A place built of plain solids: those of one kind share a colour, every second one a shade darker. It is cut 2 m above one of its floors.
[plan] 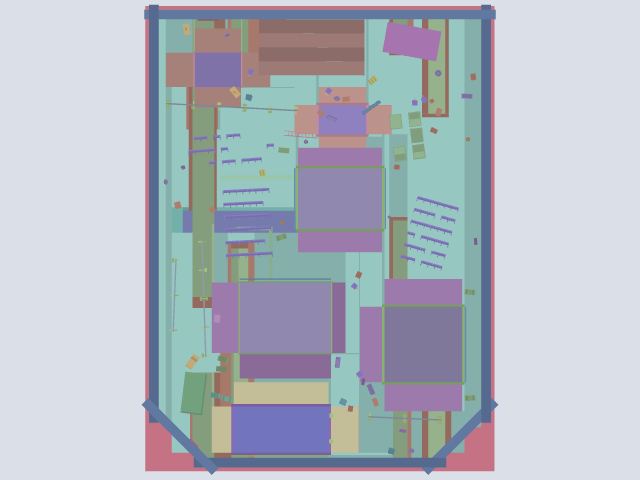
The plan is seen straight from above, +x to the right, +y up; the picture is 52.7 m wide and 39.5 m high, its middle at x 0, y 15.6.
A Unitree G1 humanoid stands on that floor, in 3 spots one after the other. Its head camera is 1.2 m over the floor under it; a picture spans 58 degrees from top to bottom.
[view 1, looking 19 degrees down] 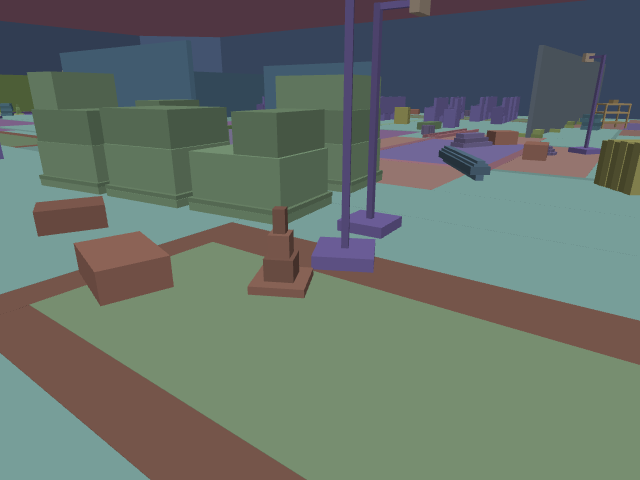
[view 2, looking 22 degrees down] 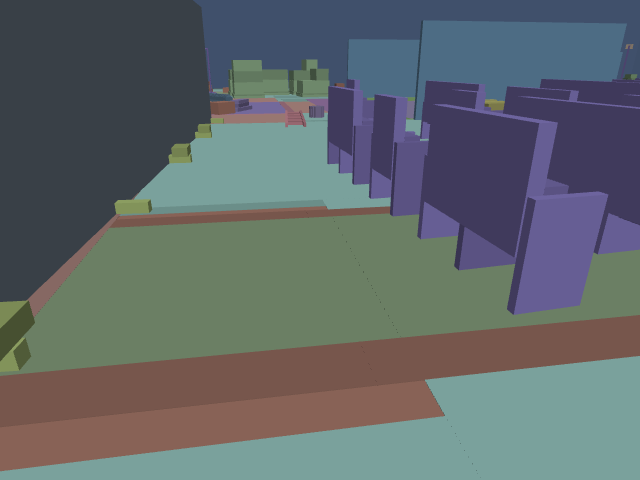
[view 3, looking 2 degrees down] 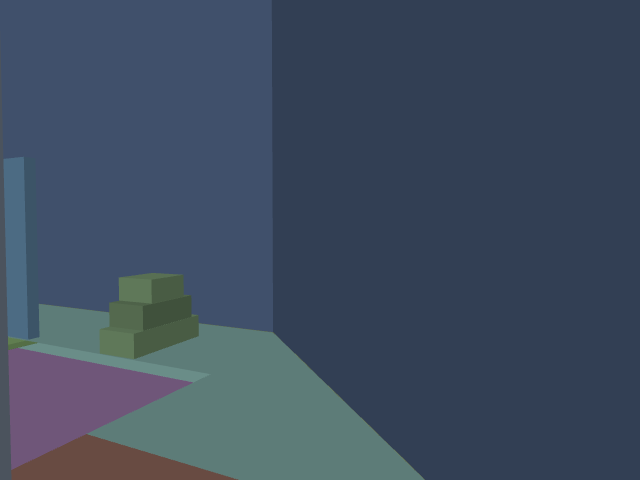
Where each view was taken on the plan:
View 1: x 11.15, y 28.75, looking -144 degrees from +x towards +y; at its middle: light_stand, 3.38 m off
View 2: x -12.15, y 25.35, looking -9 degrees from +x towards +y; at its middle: floor_aisle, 3.20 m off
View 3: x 9.15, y -0.75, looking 25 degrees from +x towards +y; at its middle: wall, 3.36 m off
